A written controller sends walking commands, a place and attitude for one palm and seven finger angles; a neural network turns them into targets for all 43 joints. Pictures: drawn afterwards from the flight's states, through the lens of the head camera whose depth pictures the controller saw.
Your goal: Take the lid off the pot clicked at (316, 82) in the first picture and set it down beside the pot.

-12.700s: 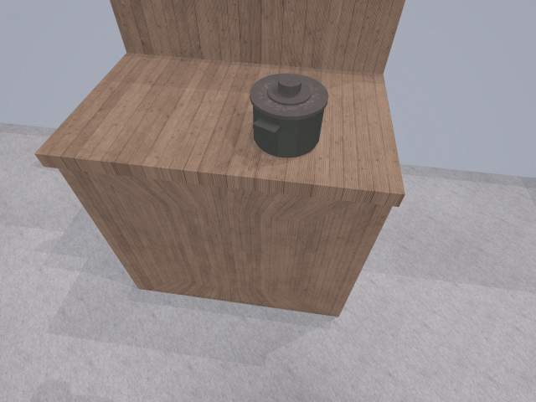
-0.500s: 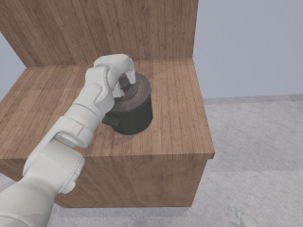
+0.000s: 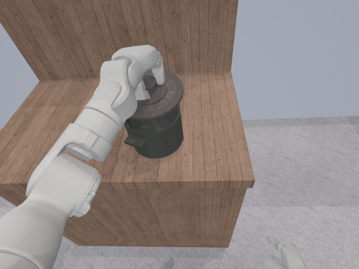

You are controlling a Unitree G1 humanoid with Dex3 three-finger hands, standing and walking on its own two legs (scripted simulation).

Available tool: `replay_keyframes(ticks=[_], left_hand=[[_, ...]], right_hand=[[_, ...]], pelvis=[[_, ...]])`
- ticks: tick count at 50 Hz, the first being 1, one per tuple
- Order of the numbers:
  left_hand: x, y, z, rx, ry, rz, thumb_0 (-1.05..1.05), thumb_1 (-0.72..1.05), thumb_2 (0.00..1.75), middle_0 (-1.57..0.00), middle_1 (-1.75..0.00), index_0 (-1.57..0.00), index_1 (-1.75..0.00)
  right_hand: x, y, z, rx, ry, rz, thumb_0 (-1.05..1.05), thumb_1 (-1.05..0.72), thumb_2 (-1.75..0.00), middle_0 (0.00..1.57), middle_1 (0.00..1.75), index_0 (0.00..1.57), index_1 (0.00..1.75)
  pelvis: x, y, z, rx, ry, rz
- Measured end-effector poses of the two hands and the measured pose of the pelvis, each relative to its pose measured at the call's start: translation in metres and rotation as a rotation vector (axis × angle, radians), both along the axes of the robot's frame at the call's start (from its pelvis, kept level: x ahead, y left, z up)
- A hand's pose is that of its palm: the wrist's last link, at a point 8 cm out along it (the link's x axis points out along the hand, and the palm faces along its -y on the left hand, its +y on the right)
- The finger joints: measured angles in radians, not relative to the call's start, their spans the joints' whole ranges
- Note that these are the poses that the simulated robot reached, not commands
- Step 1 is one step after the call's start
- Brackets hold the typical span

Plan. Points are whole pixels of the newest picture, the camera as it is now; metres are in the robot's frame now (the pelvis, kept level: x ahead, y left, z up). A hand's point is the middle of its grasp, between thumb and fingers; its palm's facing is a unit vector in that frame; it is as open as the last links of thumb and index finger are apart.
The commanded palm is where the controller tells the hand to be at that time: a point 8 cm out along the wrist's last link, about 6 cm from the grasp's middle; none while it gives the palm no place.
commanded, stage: lift the lid straight up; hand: left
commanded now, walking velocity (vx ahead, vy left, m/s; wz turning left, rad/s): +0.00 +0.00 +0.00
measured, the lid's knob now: (146, 84) +0.48 +0.08 +0.18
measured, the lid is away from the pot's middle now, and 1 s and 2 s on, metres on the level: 0.01 0.03 0.11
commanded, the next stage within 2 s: move the lid sideways beside the pot in 1.06 s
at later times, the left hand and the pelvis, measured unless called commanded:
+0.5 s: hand (138, 67) +0.46 +0.09 +0.24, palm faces -0.19 -0.07 -0.98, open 7.7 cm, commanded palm +0.45 +0.10 +0.31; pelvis +0.00 +0.00 +0.00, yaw +0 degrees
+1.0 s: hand (135, 47) +0.48 +0.09 +0.27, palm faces -0.13 -0.07 -0.99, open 7.7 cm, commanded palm +0.45 +0.10 +0.34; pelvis +0.01 +0.01 +0.00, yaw +0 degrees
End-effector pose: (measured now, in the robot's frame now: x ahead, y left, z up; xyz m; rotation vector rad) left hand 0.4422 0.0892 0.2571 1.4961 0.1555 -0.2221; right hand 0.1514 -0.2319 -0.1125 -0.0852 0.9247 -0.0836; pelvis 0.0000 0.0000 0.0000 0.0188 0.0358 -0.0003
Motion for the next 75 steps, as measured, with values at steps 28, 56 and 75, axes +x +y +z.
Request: replay_keyframes(ticks=[28, 56, 75], left_hand=[[0.012, 0.004, 0.038, -0.004, -0.047, 0.022, 0.02, 0.16, 0.85, -0.68, -0.91, -0.70, -0.93], [0.016, -0.002, 0.068, -0.012, -0.110, -0.010, 0.02, 0.15, 0.85, -0.68, -0.91, -0.71, -0.93], [0.012, 0.040, 0.068, 0.012, -0.106, 0.097, 0.01, 0.15, 0.85, -0.68, -0.91, -0.71, -0.93]], right_hand=[[-0.012, -0.011, 0.001, -0.032, 0.013, -0.029, 0.01, -0.91, -0.90, 0.20, 0.30, 0.20, 0.30], [0.009, 0.008, 0.002, -0.002, 0.013, 0.016, 0.01, -0.91, -0.90, 0.20, 0.30, 0.20, 0.30], [0.006, 0.001, 0.005, -0.018, 0.006, 0.001, 0.01, -0.91, -0.90, 0.20, 0.30, 0.20, 0.30]], pelvis=[[-0.001, 0.000, 0.001, 0.000, 0.011, -0.006], [0.009, 0.009, 0.002, -0.004, 0.028, -0.001], [0.004, 0.006, 0.002, -0.004, 0.020, -0.007]])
